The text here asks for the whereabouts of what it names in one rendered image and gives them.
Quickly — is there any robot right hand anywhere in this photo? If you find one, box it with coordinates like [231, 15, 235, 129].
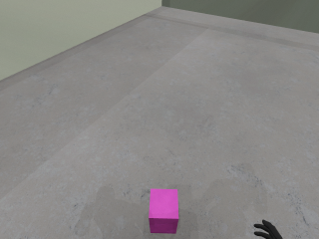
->
[253, 219, 283, 239]

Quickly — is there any carton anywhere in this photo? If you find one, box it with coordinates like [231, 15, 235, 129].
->
[149, 188, 179, 234]

